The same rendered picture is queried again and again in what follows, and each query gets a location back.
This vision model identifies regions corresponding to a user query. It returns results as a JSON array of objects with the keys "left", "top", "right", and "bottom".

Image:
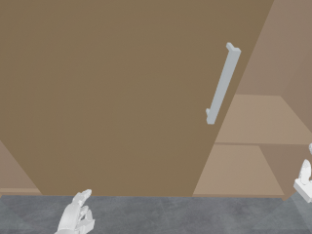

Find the handle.
[{"left": 206, "top": 42, "right": 242, "bottom": 125}]

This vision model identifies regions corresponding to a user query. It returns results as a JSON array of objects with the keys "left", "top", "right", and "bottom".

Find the wardrobe door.
[
  {"left": 0, "top": 140, "right": 37, "bottom": 189},
  {"left": 0, "top": 0, "right": 274, "bottom": 197}
]

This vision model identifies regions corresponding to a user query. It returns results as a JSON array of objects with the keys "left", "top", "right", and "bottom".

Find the left robot hand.
[{"left": 58, "top": 189, "right": 95, "bottom": 234}]

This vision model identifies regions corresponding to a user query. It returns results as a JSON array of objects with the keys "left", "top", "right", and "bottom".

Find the right robot hand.
[{"left": 293, "top": 142, "right": 312, "bottom": 203}]

